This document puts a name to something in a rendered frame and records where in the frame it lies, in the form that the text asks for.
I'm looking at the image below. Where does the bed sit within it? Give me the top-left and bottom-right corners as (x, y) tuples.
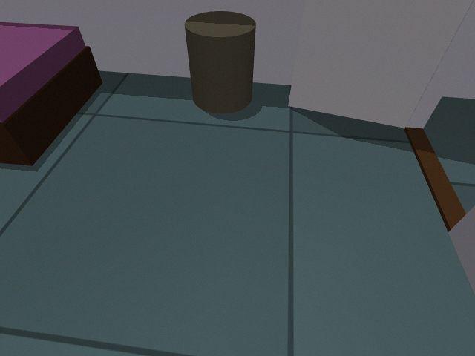
(0, 22), (102, 166)

